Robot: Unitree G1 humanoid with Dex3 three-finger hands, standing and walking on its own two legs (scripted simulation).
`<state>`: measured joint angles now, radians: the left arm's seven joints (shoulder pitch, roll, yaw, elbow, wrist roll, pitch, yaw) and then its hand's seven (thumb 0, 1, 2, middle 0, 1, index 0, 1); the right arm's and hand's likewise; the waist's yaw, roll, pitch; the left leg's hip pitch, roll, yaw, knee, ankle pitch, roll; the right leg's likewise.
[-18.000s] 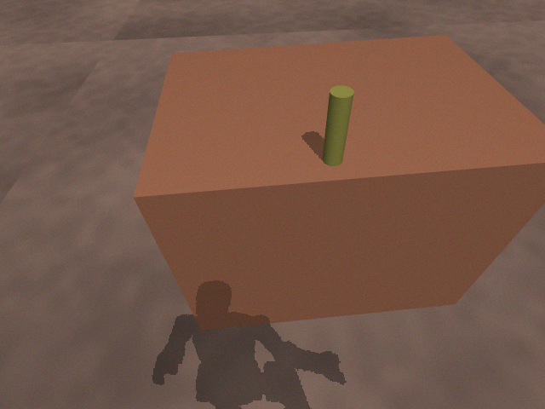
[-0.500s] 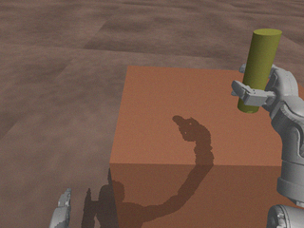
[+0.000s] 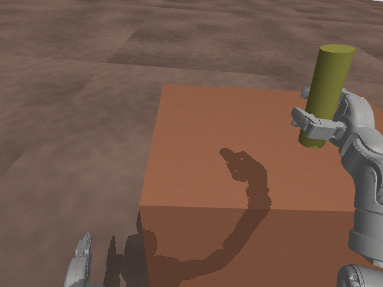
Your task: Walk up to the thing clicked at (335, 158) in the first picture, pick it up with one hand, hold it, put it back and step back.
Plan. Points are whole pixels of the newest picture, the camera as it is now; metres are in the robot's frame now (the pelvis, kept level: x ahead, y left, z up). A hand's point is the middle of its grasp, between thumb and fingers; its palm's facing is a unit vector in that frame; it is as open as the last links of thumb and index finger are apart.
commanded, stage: hold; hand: right
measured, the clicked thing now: (322, 100) +0.34 -0.18 +0.29
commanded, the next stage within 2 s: crouch in 0.10 s
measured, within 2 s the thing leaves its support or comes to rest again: neither
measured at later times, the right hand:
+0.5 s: hand (315, 131) +0.35 -0.20 +0.23, palm faces +0.22 +0.97 +0.03, open 6.9 cm
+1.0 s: hand (317, 143) +0.39 -0.24 +0.17, palm faces +0.31 +0.95 +0.01, open 6.9 cm
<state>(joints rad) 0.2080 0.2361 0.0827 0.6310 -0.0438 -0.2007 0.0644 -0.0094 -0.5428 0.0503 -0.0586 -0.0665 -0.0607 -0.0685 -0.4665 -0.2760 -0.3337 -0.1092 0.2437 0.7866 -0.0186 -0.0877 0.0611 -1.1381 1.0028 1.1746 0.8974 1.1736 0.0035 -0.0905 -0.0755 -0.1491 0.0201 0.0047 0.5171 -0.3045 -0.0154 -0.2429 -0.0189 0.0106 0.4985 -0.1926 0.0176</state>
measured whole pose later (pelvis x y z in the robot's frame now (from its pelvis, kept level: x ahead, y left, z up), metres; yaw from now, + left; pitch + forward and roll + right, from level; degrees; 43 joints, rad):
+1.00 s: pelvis +0.00 +0.00 +0.00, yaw +1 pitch +0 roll +0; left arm 0.23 0.19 0.03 0.66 0.00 -0.28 0.09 -0.01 -0.53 0.05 -0.05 -0.06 -0.06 -0.06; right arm -0.45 -0.36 -0.40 0.43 0.17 0.25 0.02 -0.08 0.05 -1.15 1.00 1.17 0.91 1.18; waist 0.03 -0.04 -0.05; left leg -0.22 0.00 -0.01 0.54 -0.31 -0.01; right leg -0.32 -0.04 0.00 0.53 -0.21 0.02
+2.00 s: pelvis +0.00 -0.01 -0.01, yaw +2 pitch +7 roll +1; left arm 0.22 0.22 0.03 0.61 -0.01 -0.15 0.08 -0.01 -0.54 0.05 -0.06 -0.06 -0.06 -0.07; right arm -0.53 -0.45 -0.46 0.84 0.17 -0.18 0.10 -0.07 0.05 -1.15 1.00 1.16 0.91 1.17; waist 0.07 0.01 -0.03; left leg -0.40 -0.01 -0.02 0.61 -0.32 -0.02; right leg -0.50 -0.05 -0.01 0.63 -0.24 0.02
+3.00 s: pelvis +0.00 -0.02 -0.04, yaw +2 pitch +12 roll +2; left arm 0.30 0.22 0.03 0.39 0.01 -0.11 0.05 -0.01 -0.53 0.05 -0.06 -0.06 -0.07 -0.06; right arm -0.57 -0.46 -0.48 0.94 0.15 -0.33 0.09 -0.06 0.04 -1.14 1.00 1.15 0.93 1.15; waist 0.11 0.01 -0.10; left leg -0.62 -0.01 -0.01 0.81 -0.41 -0.03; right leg -0.73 -0.05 0.00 0.86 -0.34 0.00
